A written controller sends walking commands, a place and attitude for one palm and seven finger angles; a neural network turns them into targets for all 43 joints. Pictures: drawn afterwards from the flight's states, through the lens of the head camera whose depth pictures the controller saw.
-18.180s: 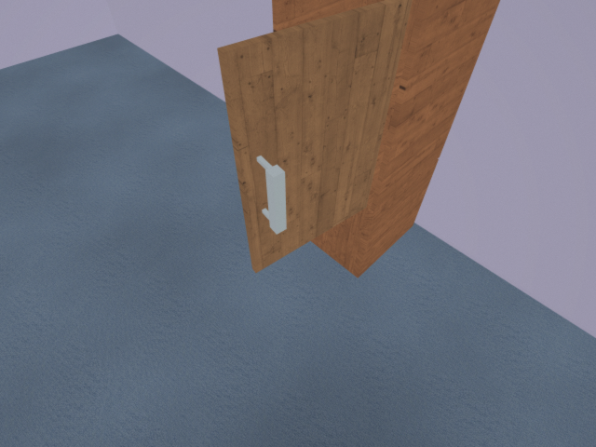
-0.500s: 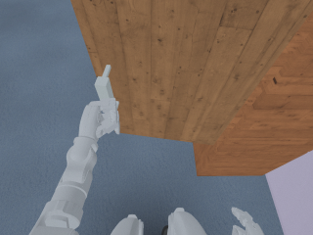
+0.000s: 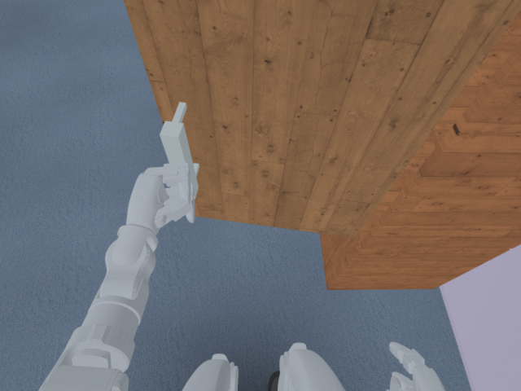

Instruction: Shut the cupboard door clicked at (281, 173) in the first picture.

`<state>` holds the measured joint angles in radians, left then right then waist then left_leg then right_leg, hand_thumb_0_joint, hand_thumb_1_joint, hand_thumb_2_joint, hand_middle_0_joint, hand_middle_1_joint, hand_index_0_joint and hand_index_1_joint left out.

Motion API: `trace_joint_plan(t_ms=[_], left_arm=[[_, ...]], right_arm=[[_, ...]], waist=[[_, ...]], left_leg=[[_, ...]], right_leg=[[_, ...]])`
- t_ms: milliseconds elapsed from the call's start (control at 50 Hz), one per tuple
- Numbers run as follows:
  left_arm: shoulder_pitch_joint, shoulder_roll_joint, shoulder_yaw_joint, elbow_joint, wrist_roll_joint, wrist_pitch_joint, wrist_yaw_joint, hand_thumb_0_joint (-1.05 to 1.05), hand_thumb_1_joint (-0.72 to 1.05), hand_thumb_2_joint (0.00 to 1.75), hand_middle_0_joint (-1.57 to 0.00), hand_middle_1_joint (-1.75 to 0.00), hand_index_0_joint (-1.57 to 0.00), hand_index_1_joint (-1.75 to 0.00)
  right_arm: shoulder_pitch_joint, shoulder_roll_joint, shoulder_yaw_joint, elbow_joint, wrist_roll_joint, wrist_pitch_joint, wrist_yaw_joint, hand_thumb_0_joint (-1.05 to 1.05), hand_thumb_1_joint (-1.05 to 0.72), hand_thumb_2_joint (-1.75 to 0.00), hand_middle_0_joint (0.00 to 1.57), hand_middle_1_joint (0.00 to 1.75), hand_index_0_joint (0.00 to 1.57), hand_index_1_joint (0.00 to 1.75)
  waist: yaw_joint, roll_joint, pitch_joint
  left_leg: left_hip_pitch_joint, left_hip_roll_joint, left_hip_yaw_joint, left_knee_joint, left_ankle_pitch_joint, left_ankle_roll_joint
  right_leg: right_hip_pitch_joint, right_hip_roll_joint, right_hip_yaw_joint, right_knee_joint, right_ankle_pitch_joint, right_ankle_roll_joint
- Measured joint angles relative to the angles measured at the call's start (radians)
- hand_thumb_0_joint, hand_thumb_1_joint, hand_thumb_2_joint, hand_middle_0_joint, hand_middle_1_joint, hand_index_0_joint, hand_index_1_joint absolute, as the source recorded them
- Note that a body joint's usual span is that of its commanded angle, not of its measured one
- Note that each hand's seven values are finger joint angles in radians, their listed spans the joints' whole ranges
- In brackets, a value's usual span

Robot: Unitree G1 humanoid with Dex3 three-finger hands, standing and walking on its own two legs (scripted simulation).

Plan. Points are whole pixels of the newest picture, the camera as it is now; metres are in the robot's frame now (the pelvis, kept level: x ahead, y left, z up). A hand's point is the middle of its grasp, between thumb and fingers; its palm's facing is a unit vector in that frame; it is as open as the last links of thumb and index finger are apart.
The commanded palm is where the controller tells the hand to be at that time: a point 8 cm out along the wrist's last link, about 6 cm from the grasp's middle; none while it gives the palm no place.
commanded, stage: push the door shut along its arc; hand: left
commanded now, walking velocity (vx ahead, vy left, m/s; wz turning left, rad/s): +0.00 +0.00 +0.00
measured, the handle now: (185, 153) +0.48 +0.13 +0.04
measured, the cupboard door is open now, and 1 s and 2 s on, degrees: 82 63 55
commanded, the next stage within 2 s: pull the fist back off the door in 1.76 s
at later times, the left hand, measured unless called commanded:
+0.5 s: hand (196, 164) +0.46 +0.11 +0.03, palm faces -0.28 -0.96 -0.03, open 3.2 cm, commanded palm +0.46 +0.14 +0.04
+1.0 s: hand (226, 142) +0.51 +0.06 +0.04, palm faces -0.41 -0.91 -0.05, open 3.1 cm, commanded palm +0.51 +0.09 +0.04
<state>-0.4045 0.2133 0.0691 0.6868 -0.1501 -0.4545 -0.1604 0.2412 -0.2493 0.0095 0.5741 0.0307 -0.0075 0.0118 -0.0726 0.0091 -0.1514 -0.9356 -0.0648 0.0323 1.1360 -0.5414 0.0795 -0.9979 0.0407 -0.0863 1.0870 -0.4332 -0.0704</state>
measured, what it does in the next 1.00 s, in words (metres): stands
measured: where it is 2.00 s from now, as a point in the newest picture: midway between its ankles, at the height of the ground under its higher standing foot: outside the picture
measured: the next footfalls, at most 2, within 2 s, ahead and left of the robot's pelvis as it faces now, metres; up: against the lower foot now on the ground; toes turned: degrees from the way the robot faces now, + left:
none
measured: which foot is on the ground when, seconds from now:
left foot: down 0.00-1.00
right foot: down 0.00-1.00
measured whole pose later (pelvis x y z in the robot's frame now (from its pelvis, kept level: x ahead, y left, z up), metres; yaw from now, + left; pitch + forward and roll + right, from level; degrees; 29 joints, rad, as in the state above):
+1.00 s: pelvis +0.00 +0.02 -0.02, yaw -1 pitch +26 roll -4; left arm -0.99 0.32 0.08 1.15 -0.09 -0.39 -0.29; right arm 0.36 -0.26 0.02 0.63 0.00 0.05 0.04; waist -0.20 0.05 -0.14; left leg -1.11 -0.06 0.02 1.22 -0.57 0.10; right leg -1.15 0.04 -0.11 1.13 -0.44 -0.05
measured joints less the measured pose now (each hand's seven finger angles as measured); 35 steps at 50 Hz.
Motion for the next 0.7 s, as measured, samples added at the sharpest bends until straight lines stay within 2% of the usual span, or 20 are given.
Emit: trace_joint_plan(t_ms=[200, 540, 700], left_arm=[[-0.162, 0.038, 0.007, 0.150, -0.002, -0.003, -0.049, 0.02, 0.88, 0.93, -1.30, -1.50, -1.30, -1.50], [-0.411, 0.097, 0.042, 0.385, 0.009, -0.001, -0.112, 0.02, 0.96, 0.98, -1.30, -1.50, -1.29, -1.50], [-0.490, 0.112, 0.024, 0.429, 0.021, 0.018, -0.121, 0.02, 1.01, 1.01, -1.30, -1.50, -1.29, -1.50]], right_arm=[[0.017, -0.001, 0.006, 0.032, 0.001, -0.004, -0.001, 0.01, -0.90, -0.90, 0.21, 0.30, 0.20, 0.30], [0.092, -0.019, 0.002, 0.072, -0.009, 0.019, 0.004, 0.01, -0.90, -0.90, 0.21, 0.30, 0.20, 0.30], [0.112, -0.021, -0.001, 0.079, -0.017, 0.035, 0.011, 0.00, -0.90, -0.90, 0.21, 0.30, 0.20, 0.30]], waist=[[-0.011, 0.011, 0.006], [-0.072, 0.020, 0.011], [-0.092, 0.031, 0.011]], left_leg=[[-0.040, -0.007, -0.007, 0.024, -0.003, 0.007], [-0.115, -0.008, -0.006, 0.053, -0.005, 0.023], [-0.148, -0.008, -0.015, 0.070, -0.012, 0.026]], right_leg=[[-0.032, -0.008, -0.009, 0.016, -0.003, 0.007], [-0.098, -0.011, -0.011, 0.028, 0.003, 0.020], [-0.124, -0.012, -0.021, 0.034, -0.001, 0.025]])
